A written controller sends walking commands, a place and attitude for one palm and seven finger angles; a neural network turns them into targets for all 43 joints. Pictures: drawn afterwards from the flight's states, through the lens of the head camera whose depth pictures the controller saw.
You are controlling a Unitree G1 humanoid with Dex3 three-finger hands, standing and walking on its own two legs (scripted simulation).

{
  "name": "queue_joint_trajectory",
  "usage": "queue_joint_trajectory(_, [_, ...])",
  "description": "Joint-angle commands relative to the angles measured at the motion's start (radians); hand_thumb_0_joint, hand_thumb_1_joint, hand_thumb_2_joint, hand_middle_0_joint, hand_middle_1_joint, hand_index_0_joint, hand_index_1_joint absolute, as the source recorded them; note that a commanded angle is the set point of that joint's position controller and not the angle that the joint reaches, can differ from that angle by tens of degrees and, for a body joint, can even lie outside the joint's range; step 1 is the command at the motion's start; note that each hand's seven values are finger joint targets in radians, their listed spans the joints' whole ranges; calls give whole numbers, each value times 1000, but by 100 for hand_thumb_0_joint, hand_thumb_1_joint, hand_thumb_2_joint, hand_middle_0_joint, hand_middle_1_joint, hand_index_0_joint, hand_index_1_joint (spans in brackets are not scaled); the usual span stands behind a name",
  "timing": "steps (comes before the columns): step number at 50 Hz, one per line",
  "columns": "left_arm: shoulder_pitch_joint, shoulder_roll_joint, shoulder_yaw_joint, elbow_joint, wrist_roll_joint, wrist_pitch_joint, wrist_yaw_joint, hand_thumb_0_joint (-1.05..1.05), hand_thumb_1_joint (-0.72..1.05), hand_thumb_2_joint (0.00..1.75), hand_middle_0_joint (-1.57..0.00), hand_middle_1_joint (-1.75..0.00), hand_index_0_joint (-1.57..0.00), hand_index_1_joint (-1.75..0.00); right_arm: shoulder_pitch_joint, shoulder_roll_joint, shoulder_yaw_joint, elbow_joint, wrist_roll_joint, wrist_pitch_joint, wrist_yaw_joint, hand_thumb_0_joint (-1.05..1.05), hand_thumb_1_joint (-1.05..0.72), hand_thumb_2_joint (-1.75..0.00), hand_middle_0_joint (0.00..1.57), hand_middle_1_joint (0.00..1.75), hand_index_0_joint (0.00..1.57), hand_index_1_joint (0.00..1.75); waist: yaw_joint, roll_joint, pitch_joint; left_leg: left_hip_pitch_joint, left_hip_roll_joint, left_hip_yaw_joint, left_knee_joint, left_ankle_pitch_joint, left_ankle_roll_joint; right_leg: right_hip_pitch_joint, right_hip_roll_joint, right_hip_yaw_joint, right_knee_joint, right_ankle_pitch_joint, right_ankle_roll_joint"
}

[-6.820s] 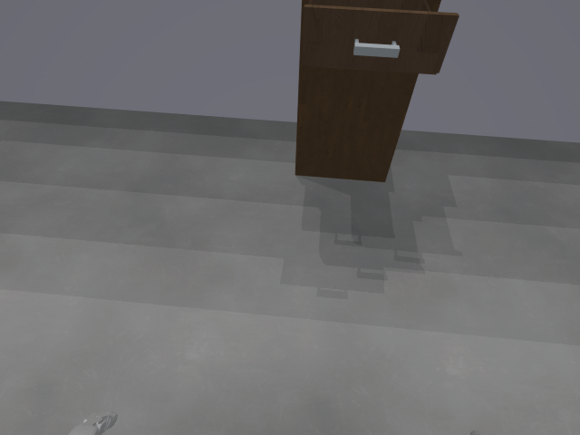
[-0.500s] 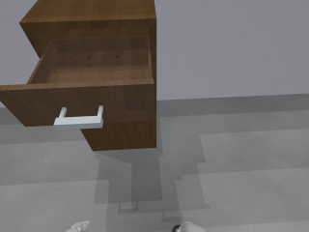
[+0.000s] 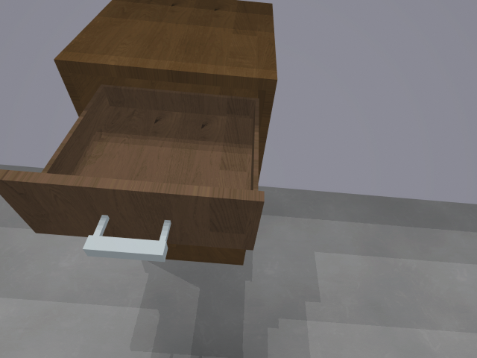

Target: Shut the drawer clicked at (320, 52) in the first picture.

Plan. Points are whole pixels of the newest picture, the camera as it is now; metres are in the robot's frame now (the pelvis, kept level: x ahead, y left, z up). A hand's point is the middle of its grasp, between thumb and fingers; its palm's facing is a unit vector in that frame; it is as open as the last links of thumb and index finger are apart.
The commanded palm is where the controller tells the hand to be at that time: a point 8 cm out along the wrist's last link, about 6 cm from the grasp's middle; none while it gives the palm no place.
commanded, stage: come to a stop and stand still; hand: left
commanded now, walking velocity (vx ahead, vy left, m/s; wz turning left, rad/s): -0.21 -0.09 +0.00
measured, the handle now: (131, 236) +0.28 +0.21 +0.04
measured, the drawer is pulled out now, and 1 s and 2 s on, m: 0.30 0.30 0.30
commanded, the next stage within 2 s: look again from close up in 1.30 s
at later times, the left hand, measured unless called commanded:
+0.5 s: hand out of the picture +0.00 +0.14 -0.18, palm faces +0.02 -0.97 -0.24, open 7.4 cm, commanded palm none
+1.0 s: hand out of the picture -0.03 +0.09 -0.17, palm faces +0.02 -0.99 -0.17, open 7.3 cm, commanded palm none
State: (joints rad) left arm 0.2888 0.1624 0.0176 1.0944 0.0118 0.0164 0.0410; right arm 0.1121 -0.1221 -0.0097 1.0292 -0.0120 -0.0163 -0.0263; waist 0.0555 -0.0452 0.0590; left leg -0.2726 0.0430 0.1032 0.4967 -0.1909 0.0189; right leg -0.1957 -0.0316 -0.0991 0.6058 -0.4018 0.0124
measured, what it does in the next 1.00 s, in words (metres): steps on the spot: right foot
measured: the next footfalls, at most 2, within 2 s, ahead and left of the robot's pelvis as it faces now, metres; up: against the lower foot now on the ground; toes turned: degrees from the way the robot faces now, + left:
right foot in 0.24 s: -0.01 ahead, -0.14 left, +0.00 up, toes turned -1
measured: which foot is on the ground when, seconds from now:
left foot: down 0.00-1.00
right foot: up 0.00-0.22, down 0.24-1.00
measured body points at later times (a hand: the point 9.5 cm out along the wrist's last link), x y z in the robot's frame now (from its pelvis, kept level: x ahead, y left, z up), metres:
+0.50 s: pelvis -0.05 -0.05 -0.01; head -0.06 -0.06 +0.44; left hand +0.00 +0.19 -0.16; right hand -0.03 -0.29 -0.17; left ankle +0.00 +0.05 -0.74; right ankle -0.04 -0.16 -0.73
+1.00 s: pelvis -0.02 -0.07 +0.00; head -0.01 -0.07 +0.45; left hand -0.03 +0.14 -0.16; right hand -0.03 -0.29 -0.16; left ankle -0.03 +0.07 -0.74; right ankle -0.05 -0.14 -0.74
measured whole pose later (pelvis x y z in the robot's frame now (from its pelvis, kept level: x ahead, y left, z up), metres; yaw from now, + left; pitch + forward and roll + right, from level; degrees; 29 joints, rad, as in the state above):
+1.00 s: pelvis -0.02 -0.07 +0.00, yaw +0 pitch +0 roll +1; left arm 0.32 0.13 -0.02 1.10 0.02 -0.02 0.03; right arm 0.29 -0.14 0.01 1.12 -0.01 -0.01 -0.03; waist 0.01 -0.01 0.03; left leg -0.19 0.04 0.03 0.46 -0.26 -0.04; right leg -0.16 0.06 -0.04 0.46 -0.30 -0.08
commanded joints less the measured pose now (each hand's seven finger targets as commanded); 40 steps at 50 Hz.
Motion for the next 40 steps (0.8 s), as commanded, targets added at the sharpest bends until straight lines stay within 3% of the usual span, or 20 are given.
queue_joint_trajectory(1, [83, 98, 42, -56, 1, 13, 6, 0, 90, 90, -20, -30, -20, -30, 78, -212, -61, -38, -3, 23, -31, 0, -90, -90, 20, 30, 20, 30, -49, 214, -93, 175, 316, -235, -128, 791, 189, -182, -16, 105, 355, -163, 10])
queue_joint_trajectory(5, [71, 69, 51, -93, 0, 17, 3, 0, 90, 90, -20, -30, -20, -30, 44, -210, -77, -67, -6, 31, -21, 0, -90, -90, 20, 30, 20, 30, -49, 165, -165, 178, 286, -191, -111, 615, 180, -216, -7, 109, 410, -130, 22])
queue_joint_trajectory(9, [124, 43, 39, -90, 6, 7, -2, 0, 90, 90, -20, -30, -20, -30, 17, -197, -81, -70, -8, 35, -3, 0, -90, -90, 20, 30, 20, 30, -34, 203, -159, 42, 234, -184, -145, 185, 130, -47, -8, 43, 98, -35, 8])
queue_joint_trajectory(10, [197, 78, 16, -63, 8, -16, 18, 0, 90, 90, -20, -30, -20, -30, -21, -246, -88, -108, 9, 16, -5, 0, -90, -90, 20, 30, 20, 30, 20, 9, -158, 104, 182, -112, 119, 284, 45, -102, -50, 149, -247, 140, -8])
queue_joint_trajectory(11, [101, 159, 29, -137, 26, -36, 17, 0, 90, 90, -20, -30, -20, -30, 19, -110, -62, -158, 8, 25, 30, 0, -90, -90, 20, 30, 20, 30, -27, -253, -75, -172, 6, -23, 256, -190, -11, -88, -196, 381, -335, 102, -51])
queue_joint_trajectory(12, [68, 187, 17, -160, 26, -54, 14, 0, 90, 90, -20, -30, -20, -30, 16, -113, -47, -176, -8, 35, 43, 0, -90, -90, 20, 30, 20, 30, -40, -58, -70, -158, -3, -63, 373, -292, -23, -150, -270, 442, -346, 39, -135])
queue_joint_trajectory(13, [29, 222, 22, -180, 28, -59, 10, 0, 90, 90, -20, -30, -20, -30, 63, -102, -51, -167, -6, 31, 57, 0, -90, -90, 20, 30, 20, 30, -82, 65, -121, -126, -33, -54, 390, -228, -23, -104, -216, 359, -294, 137, -160])
queue_joint_trajectory(15, [9, 185, 31, -175, 17, -81, 14, 0, 90, 90, -20, -30, -20, -30, 61, -130, -41, -176, -2, 32, 51, 0, -90, -90, 20, 30, 20, 30, -71, -228, -66, -241, -1, -87, 447, -223, -16, 7, -227, 346, -239, 465, -173])
queue_joint_trajectory(18, [-39, 196, 35, -197, 20, -51, 9, 0, 90, 90, -20, -30, -20, -30, 113, -135, -35, -155, -1, 37, 46, 0, -90, -90, 20, 30, 20, 30, -76, -153, 3, -27, -2, -55, 237, -217, -16, -186, -208, 260, -283, 17, -161])
queue_joint_trajectory(20, [-64, 208, 43, -206, 20, -25, 4, 0, 90, 90, -20, -30, -20, -30, 224, -135, -32, -111, -14, 32, 45, 0, -90, -90, 20, 30, 20, 30, -109, -16, 70, 149, -38, -10, 86, -185, -11, -371, -143, 214, -242, -304, -124])
queue_joint_trajectory(22, [-46, 141, 29, -217, 17, -7, -3, 0, 90, 90, -20, -30, -20, -30, 325, -175, -32, -86, -32, 29, 35, 0, -90, -90, 20, 30, 20, 30, -118, 169, 109, 64, 67, -189, -131, -400, 57, -381, 7, 95, -10, -315, -66])
queue_joint_trajectory(23, [-26, 116, 22, -215, 16, -5, -3, 0, 90, 90, -20, -30, -20, -30, 324, -204, -38, -88, -33, 25, 31, 0, -90, -90, 20, 30, 20, 30, -111, 324, 105, -41, 156, -392, -295, -593, 110, -321, 72, 4, 152, -253, -47])
queue_joint_trajectory(24, [-3, 113, 19, -215, 25, -4, -3, 0, 90, 90, -20, -30, -20, -30, 296, -209, -40, -94, -29, 25, 28, 0, -90, -90, 20, 30, 20, 30, -81, 320, 118, -108, 204, -502, -351, -640, 162, -299, 76, 12, 269, -210, -55])
queue_joint_trajectory(26, [34, 95, 21, -187, 14, -9, -17, 0, 90, 90, -20, -30, -20, -30, 199, -201, -34, -117, -21, 20, 23, 0, -90, -90, 20, 30, 20, 30, -32, 156, 40, -194, 190, -401, -309, -481, 172, -157, 35, 56, 337, -120, -60])
queue_joint_trajectory(29, [108, 57, 7, -145, 10, -17, -21, 0, 90, 90, -20, -30, -20, -30, 165, -182, -24, -104, -16, 12, 16, 0, -90, -90, 20, 30, 20, 30, 6, 113, 13, -257, 140, -266, -246, -437, 132, 37, 30, 49, 47, -26, -55])
queue_joint_trajectory(30, [128, 66, 6, -136, 12, -24, -17, 0, 90, 90, -20, -30, -20, -30, 177, -160, -19, -94, -13, 12, 14, 0, -90, -90, 20, 30, 20, 30, 10, 59, 25, -275, 104, -226, -172, -420, 102, 81, 4, 121, -112, -49, -63])
queue_joint_trajectory(32, [115, 147, 12, -134, 10, -33, -12, 0, 90, 90, -20, -30, -20, -30, 203, -104, -14, -97, -6, 16, 20, 0, -90, -90, 20, 30, 20, 30, -27, -108, 39, -221, -31, -57, 94, -224, 6, -39, -234, 461, -396, -221, -164])
queue_joint_trajectory(33, [58, 166, 13, -152, 4, -45, -10, 0, 90, 90, -20, -30, -20, -30, 215, -101, -14, -81, -10, 20, 22, 0, -90, -90, 20, 30, 20, 30, -49, -118, 37, -165, -17, -69, 174, -206, -2, -124, -275, 520, -458, -268, -194])
queue_joint_trajectory(34, [23, 144, 15, -157, 4, -51, -4, 0, 90, 90, -20, -30, -20, -30, 231, -101, -15, -62, -13, 27, 21, 0, -90, -90, 20, 30, 20, 30, -66, -164, 45, -138, -4, -94, 197, -188, -2, -141, -243, 476, -451, -155, -191])
queue_joint_trajectory(40, [39, 109, -2, -99, -1, -60, -8, 0, 90, 90, -20, -30, -20, -30, 300, -72, 5, 22, -1, -1, 8, 0, -90, -90, 20, 30, 20, 30, -79, 20, -14, 83, 0, -88, -50, -15, -4, -83, -99, 251, -273, 223, -114])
